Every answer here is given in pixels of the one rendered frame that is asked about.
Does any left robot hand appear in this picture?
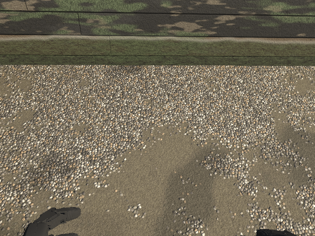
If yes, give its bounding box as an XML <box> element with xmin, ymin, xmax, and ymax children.
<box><xmin>23</xmin><ymin>206</ymin><xmax>81</xmax><ymax>236</ymax></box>

